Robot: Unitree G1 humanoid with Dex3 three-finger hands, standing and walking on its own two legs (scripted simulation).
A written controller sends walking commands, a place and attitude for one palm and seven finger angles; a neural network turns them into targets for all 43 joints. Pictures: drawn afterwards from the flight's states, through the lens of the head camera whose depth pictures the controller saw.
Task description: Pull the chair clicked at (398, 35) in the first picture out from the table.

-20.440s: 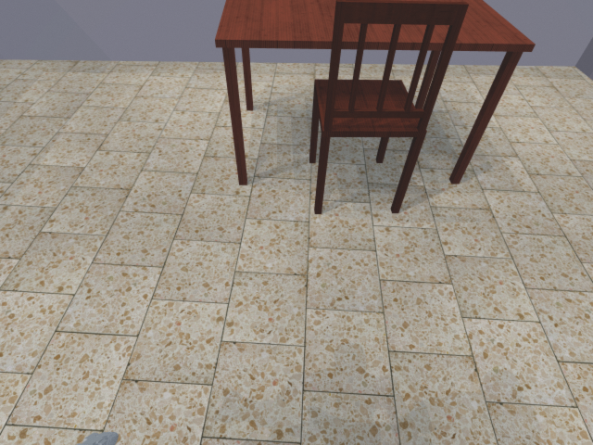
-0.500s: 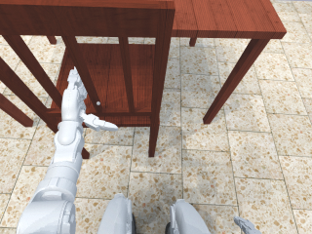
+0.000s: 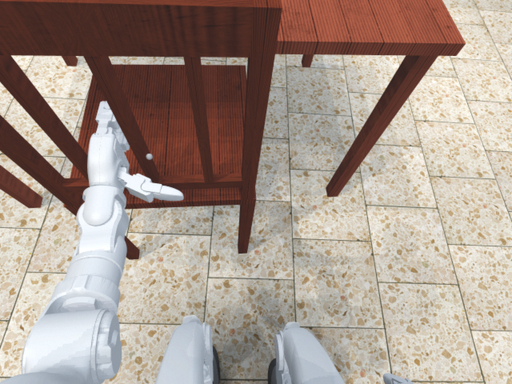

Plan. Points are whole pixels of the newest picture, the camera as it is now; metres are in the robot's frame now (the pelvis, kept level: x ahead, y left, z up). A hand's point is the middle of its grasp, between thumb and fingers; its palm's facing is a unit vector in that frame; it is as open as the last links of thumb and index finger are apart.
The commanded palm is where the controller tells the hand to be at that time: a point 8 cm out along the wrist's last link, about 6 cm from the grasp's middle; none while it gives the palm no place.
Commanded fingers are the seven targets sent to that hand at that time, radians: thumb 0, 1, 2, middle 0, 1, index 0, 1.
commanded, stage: push the fingers through the gap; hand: left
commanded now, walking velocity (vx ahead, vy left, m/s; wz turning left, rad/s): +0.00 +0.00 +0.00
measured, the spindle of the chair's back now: (132, 133) +0.49 +0.17 +0.05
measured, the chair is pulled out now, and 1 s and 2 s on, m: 0.00 0.00 0.05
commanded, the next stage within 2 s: hook a spindle and tug to test in 0.12 s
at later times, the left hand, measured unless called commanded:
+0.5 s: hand (148, 158) +0.45 +0.15 +0.03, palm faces +0.02 -1.00 -0.03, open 16.0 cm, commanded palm +0.43 +0.19 +0.03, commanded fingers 0.00 -0.50 0.30 -0.32 -0.90 -0.32 -0.90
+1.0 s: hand (150, 156) +0.46 +0.15 +0.03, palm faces +0.04 -1.00 -0.03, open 7.2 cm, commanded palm +0.43 +0.19 +0.03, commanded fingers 0.00 0.90 0.90 -0.50 -1.45 -0.50 -1.45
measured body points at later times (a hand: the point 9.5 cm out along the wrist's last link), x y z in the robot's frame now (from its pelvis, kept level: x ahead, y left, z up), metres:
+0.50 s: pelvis +0.00 +0.00 +0.00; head +0.14 +0.02 +0.43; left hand +0.45 +0.20 +0.03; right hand +0.07 -0.25 -0.12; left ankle +0.05 +0.10 -0.62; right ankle +0.00 -0.12 -0.62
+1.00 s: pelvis +0.00 +0.00 +0.00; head +0.14 +0.02 +0.43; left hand +0.45 +0.20 +0.03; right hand +0.07 -0.26 -0.12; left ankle +0.05 +0.10 -0.62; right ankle +0.00 -0.12 -0.62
